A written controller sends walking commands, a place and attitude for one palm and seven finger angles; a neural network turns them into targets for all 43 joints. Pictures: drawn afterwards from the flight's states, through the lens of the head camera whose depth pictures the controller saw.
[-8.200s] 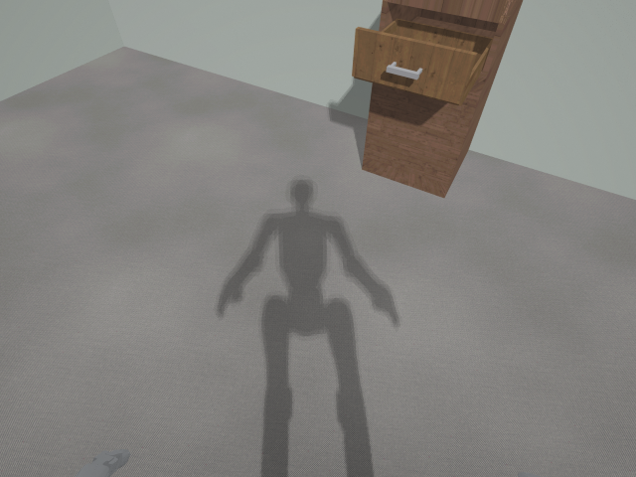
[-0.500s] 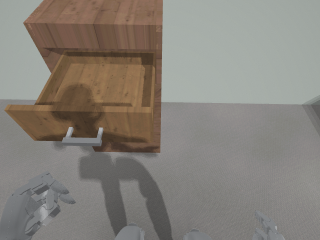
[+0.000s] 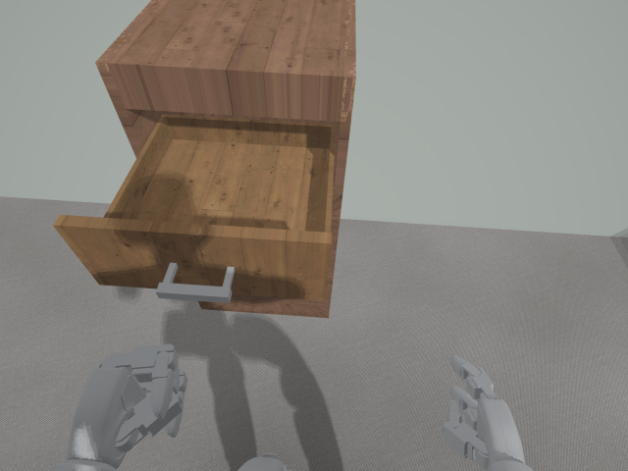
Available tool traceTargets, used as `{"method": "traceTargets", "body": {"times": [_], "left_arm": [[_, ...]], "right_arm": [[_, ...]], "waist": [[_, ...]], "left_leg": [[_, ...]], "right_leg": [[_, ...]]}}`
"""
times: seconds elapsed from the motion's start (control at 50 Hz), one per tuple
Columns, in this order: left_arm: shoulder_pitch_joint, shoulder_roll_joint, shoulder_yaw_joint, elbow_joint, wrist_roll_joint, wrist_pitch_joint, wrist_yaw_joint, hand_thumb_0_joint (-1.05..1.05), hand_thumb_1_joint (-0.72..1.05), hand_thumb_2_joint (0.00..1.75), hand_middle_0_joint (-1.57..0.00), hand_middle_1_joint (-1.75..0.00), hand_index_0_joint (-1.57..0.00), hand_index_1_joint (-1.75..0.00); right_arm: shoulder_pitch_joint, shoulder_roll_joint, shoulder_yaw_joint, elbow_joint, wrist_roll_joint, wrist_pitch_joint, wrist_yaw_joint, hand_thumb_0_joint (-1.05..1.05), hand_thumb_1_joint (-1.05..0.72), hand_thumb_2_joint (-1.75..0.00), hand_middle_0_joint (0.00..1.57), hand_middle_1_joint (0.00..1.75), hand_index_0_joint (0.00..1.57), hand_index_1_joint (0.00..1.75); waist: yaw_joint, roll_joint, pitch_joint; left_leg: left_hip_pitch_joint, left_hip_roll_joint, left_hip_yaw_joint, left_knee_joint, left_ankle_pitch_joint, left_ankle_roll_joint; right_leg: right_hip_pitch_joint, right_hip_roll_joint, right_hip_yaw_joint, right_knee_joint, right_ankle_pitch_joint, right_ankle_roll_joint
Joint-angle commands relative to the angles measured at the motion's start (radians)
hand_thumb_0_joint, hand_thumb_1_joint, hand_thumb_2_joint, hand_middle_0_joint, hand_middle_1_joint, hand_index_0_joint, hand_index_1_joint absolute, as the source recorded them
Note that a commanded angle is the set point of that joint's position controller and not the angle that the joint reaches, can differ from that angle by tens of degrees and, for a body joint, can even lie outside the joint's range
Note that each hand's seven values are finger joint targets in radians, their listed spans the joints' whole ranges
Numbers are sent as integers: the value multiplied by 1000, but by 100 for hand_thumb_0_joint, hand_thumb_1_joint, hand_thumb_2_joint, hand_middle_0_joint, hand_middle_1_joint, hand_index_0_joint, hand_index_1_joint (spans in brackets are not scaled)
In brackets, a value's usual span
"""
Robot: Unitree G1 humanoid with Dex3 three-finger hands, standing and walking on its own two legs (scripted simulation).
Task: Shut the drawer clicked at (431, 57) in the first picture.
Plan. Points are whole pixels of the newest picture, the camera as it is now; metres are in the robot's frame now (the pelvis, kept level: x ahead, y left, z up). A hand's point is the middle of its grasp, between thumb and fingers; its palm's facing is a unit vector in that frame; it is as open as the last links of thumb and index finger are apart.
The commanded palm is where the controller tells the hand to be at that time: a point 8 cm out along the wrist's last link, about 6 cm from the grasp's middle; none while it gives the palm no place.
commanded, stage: raise the hand and make a fist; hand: left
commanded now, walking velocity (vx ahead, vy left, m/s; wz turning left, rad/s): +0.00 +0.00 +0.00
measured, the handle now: (197, 282) +0.37 +0.21 -0.02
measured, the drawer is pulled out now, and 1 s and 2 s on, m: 0.28 0.28 0.28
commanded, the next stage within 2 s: bring the fist close to the handle in 0.44 s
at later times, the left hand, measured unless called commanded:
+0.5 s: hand (168, 410) +0.17 +0.17 +0.08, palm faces +0.06 -0.99 -0.09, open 3.3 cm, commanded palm +0.14 +0.22 +0.09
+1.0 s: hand (185, 377) +0.21 +0.17 +0.04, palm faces +0.03 -1.00 -0.06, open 3.3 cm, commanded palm +0.19 +0.23 +0.04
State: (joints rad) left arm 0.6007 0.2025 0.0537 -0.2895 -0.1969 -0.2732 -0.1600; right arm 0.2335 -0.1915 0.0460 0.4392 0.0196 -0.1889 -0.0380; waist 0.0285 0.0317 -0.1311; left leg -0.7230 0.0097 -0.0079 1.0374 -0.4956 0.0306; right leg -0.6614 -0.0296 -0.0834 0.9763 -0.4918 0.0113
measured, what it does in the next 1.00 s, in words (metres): stands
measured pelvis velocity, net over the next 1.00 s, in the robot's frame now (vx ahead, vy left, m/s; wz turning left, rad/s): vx -0.01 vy -0.03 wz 0.00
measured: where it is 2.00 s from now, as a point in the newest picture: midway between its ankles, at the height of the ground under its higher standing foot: outside the picture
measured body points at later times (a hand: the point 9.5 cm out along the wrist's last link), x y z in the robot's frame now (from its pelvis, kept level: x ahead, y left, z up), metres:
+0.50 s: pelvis +0.00 -0.02 +0.00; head +0.03 -0.03 +0.45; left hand +0.16 +0.22 +0.09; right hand +0.19 -0.26 -0.07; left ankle +0.01 +0.10 -0.68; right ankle +0.00 -0.13 -0.68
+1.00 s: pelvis -0.01 -0.03 -0.01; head +0.05 -0.03 +0.43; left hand +0.21 +0.23 +0.04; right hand +0.16 -0.28 -0.10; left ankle +0.01 +0.10 -0.68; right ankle +0.00 -0.13 -0.68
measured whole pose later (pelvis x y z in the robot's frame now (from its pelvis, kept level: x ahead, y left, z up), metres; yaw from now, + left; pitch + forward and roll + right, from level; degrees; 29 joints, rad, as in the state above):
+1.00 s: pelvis -0.01 -0.03 -0.01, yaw +0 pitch +14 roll -2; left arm 0.39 0.23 0.22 0.01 -0.29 -0.40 -0.28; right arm 0.24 -0.23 -0.01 0.56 0.03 -0.20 -0.07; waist -0.01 0.03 -0.14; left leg -0.84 0.03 -0.03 1.10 -0.51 -0.01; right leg -0.79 -0.01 -0.10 1.07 -0.52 -0.03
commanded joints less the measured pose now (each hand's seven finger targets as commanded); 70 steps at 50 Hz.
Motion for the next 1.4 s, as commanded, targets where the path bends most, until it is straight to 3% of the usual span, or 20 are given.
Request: {"method": "traceTargets", "body": {"times": [0.0,0.06,0.12,0.18,0.24,0.3,0.36,0.4,0.48,0.5,0.64,0.7,0.78,0.82,0.94,0.98,1.2,1.22,1.32,1.38], "left_arm": [[0,82,110,-238,-25,-87,29,0,90,90,-140,-160,-140,-160],[58,49,73,-199,-28,-60,1,0,90,90,-140,-160,-140,-160],[74,68,86,-175,-34,-34,-26,0,90,90,-140,-160,-140,-160],[77,115,139,-213,-44,-55,-23,0,90,90,-140,-160,-140,-160],[97,103,153,-259,-63,-107,-14,0,90,90,-140,-160,-140,-160],[87,113,179,-221,-72,-147,-9,0,90,90,-140,-160,-140,-160],[82,86,144,-183,-78,-156,-36,0,90,90,-140,-160,-140,-160],[97,94,155,-143,-83,-140,-59,0,90,90,-140,-160,-140,-160],[53,153,209,-143,-96,-126,-88,0,90,90,-140,-160,-140,-160],[60,135,194,-154,-100,-126,-91,0,90,90,-140,-160,-140,-160],[-101,134,213,-6,-106,-157,-90,0,90,90,-140,-160,-140,-160],[-150,144,210,26,-103,-169,-108,0,90,90,-140,-160,-140,-160],[-200,195,255,35,-108,-176,-128,0,90,90,-140,-160,-140,-160],[-188,186,264,49,-116,-180,-127,0,90,90,-140,-160,-140,-160],[-231,145,235,124,-116,-186,-120,0,90,90,-140,-160,-140,-160],[-203,146,244,165,-116,-181,-122,0,90,90,-140,-160,-140,-160],[-370,150,215,156,-92,-259,-104,0,90,90,-140,-160,-140,-160],[-400,126,185,167,-89,-257,-106,0,90,90,-140,-160,-140,-160],[-481,123,161,218,-71,-224,-105,0,90,90,-140,-160,-140,-160],[-496,172,217,232,-73,-205,-91,0,90,90,-140,-160,-140,-160]], "right_arm": [[-32,-133,-79,-136,8,-36,-6,0,-90,-90,20,30,20,30],[-46,-138,-82,-140,14,-31,-1,0,-90,-90,20,30,20,30],[-54,-147,-91,-141,21,-25,-5,0,-90,-90,20,30,20,30],[-61,-143,-95,-133,21,-33,-14,0,-90,-90,20,30,20,30],[-49,-128,-100,-127,18,-41,-13,0,-90,-90,20,30,20,30],[-52,-127,-101,-103,17,-41,-13,0,-90,-90,20,30,20,30],[-58,-137,-101,-101,22,-49,-11,0,-90,-90,20,30,20,30],[-57,-143,-104,-99,26,-47,-14,0,-90,-90,20,30,20,30],[-70,-147,-104,-96,29,-50,-28,0,-90,-90,20,30,20,30],[-69,-142,-100,-102,30,-52,-29,0,-90,-90,20,30,20,30],[-63,-150,-92,-63,21,-55,-36,0,-90,-90,20,30,20,30],[-59,-157,-92,-62,19,-63,-37,0,-90,-90,20,30,20,30],[-58,-160,-94,-54,15,-67,-39,0,-90,-90,20,30,20,30],[-58,-155,-98,-52,16,-65,-38,0,-90,-90,20,30,20,30],[-58,-160,-104,-30,11,-61,-30,0,-90,-90,20,30,20,30],[-62,-162,-109,-29,8,-55,-28,0,-90,-90,20,30,20,30],[-46,-178,-106,-24,-5,-49,-20,0,-90,-90,20,30,20,30],[-46,-180,-104,-24,-6,-49,-19,0,-90,-90,20,30,20,30],[-43,-192,-100,-35,-5,-32,-17,0,-90,-90,20,30,20,30],[-39,-198,-101,-36,-8,-19,-20,0,-90,-90,20,30,20,30]], "waist": [[-15,31,-143],[-19,33,-127],[-25,-31,-114],[-13,-22,-125],[-4,0,-163],[-14,5,-124],[-32,22,-92],[-35,-16,-101],[-29,-29,-118],[-24,-6,-125],[-55,-44,-27],[-53,-26,-83],[-39,-9,-182],[-31,-6,-205],[-43,-2,-192],[-36,-45,-196],[-49,23,-258],[-62,25,-255],[-63,31,-277],[-46,4,-331]], "left_leg": [[175,6,-59,-198,316,-26],[157,2,-46,-195,325,-24],[122,-2,-38,-191,295,-16],[128,-4,-36,-188,314,-13],[146,-7,-28,-175,351,-15],[120,-9,-26,-167,323,-15],[102,-12,-23,-161,266,-13],[88,-13,-22,-158,249,-9],[83,-15,-21,-156,239,-4],[91,-18,-17,-160,238,-4],[13,-18,-20,-122,148,-8],[5,-20,-15,-100,147,-5],[0,-18,-11,-74,216,-3],[3,-18,-7,-71,246,-4],[-19,-15,-13,-59,251,-6],[-40,-14,-17,-51,267,-4],[-68,-5,-33,8,239,-7],[-73,-6,-35,16,224,-8],[-94,-4,-46,23,175,-9],[-108,-2,-47,39,203,-8]], "right_leg": [[44,51,-32,-106,222,-37],[58,46,-29,-116,249,-34],[73,45,-21,-134,253,-28],[95,44,-12,-137,270,-31],[99,45,-10,-125,301,-32],[81,46,-4,-128,280,-33],[49,43,3,-140,230,-30],[62,41,15,-156,220,-26],[94,34,45,-185,199,-24],[97,31,49,-187,197,-24],[-3,33,67,-193,63,-21],[0,25,87,-183,48,-21],[55,21,100,-148,149,-21],[66,19,97,-132,204,-17],[6,29,62,-83,225,-20],[11,31,59,-69,252,-20],[-141,41,30,38,184,-34],[-168,40,27,45,168,-32],[-216,41,20,69,115,-36],[-195,45,23,86,137,-38]]}}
